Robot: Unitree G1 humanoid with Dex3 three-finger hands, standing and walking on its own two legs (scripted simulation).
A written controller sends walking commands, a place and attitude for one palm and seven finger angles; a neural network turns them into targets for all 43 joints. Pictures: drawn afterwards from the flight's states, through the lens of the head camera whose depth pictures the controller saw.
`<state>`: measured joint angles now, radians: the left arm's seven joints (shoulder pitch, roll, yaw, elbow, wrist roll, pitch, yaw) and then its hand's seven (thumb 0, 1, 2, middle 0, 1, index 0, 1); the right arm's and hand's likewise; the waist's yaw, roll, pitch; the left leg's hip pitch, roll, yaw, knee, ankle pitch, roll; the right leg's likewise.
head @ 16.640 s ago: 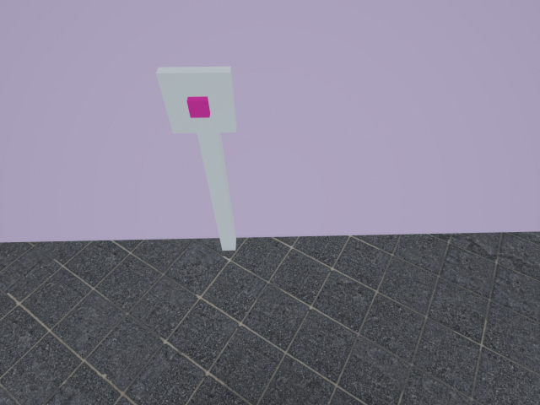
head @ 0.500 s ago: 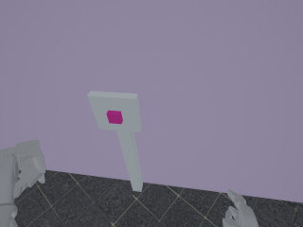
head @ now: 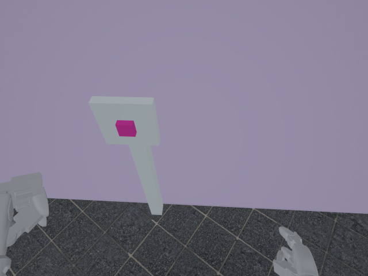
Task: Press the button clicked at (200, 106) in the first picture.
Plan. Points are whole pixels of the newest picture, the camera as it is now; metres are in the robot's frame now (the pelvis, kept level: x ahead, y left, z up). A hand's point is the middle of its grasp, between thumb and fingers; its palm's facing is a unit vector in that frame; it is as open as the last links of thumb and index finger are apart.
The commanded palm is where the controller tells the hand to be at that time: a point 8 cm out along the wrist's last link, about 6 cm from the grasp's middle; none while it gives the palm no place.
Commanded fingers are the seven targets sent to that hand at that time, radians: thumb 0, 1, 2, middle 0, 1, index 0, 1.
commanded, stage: step back with the hand held close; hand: left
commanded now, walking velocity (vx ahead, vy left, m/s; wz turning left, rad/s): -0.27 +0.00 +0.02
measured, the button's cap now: (126, 127) +0.52 +0.22 -0.01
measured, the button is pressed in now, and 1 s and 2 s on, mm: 0 0 0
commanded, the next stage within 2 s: stop stepping back and stand still in 1.24 s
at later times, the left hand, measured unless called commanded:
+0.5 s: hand (3, 256) +0.12 +0.26 +0.15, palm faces +0.37 -0.79 -0.48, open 3.1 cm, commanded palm +0.06 +0.29 +0.17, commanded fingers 0.00 0.90 0.90 -1.30 -1.50 -1.30 -1.50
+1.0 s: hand out of the picture +0.06 +0.28 +0.17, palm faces +0.41 -0.80 -0.43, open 3.1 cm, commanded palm +0.00 +0.30 +0.17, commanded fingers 0.00 0.90 0.90 -1.30 -1.50 -1.30 -1.50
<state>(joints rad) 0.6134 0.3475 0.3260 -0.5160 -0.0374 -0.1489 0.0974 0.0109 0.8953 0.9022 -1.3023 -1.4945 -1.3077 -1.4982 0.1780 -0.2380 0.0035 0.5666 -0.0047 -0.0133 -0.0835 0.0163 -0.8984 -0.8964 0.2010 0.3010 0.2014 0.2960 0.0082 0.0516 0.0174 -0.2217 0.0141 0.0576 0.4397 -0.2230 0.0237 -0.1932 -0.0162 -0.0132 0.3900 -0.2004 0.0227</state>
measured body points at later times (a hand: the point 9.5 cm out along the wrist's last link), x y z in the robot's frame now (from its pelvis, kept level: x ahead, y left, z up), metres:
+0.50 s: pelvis -0.06 +0.01 -0.01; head -0.04 +0.03 +0.44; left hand +0.10 +0.30 +0.18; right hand +0.12 -0.22 -0.09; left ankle +0.01 +0.10 -0.74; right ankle +0.00 -0.13 -0.74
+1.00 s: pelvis -0.13 +0.02 -0.01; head -0.11 +0.06 +0.44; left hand +0.03 +0.32 +0.19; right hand +0.06 -0.19 -0.08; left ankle +0.01 +0.10 -0.74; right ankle -0.22 -0.12 -0.70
